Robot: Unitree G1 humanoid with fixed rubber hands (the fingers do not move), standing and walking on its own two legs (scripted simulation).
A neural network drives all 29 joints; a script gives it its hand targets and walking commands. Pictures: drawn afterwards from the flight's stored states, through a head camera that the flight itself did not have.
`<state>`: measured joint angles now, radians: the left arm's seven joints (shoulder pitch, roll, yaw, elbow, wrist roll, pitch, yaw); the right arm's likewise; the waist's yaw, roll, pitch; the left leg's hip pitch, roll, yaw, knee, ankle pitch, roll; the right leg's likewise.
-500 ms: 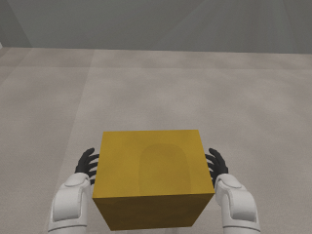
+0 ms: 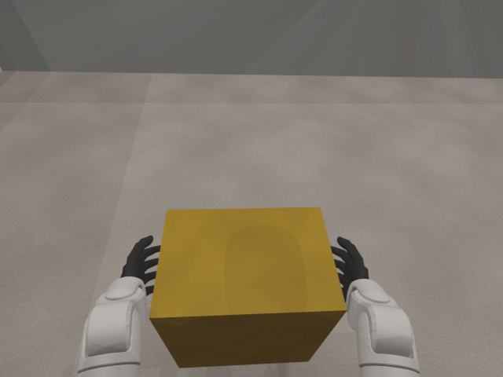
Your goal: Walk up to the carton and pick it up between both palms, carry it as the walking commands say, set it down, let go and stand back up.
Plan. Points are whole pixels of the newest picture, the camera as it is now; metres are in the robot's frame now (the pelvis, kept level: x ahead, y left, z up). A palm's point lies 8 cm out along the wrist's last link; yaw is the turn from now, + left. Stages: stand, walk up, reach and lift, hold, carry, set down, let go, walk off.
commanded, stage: carry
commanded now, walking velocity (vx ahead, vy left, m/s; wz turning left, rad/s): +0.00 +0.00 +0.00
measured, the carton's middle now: (244, 293) +0.29 +0.01 -0.03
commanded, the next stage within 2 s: none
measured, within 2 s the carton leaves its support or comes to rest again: neither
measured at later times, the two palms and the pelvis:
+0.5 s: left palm (134, 274) +0.26 +0.17 +0.07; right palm (362, 272) +0.27 -0.17 +0.08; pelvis +0.02 -0.01 +0.00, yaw +2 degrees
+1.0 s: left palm (106, 196) +0.40 +0.25 +0.08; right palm (285, 170) +0.50 -0.07 +0.07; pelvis +0.20 +0.02 +0.00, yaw +18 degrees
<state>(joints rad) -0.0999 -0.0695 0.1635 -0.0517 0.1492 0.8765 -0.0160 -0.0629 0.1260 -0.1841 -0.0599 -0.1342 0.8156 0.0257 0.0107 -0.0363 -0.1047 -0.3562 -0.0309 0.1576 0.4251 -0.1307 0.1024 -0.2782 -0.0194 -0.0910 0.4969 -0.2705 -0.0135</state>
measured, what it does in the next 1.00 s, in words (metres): walks ahead, turning left: left foot, then right foot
